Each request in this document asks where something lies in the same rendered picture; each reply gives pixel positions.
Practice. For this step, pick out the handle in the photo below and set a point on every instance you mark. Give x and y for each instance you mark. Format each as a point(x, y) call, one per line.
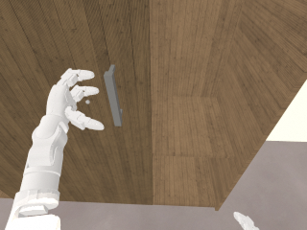
point(112, 94)

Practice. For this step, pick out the robot left forearm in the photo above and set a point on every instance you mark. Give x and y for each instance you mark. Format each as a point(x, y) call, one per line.
point(39, 190)

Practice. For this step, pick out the right robot hand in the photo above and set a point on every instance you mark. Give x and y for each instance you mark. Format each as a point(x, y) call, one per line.
point(245, 221)

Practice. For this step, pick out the left robot hand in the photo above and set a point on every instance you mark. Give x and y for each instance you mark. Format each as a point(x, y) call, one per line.
point(60, 97)

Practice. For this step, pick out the robot left upper arm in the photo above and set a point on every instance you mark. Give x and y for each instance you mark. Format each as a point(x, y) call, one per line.
point(44, 222)

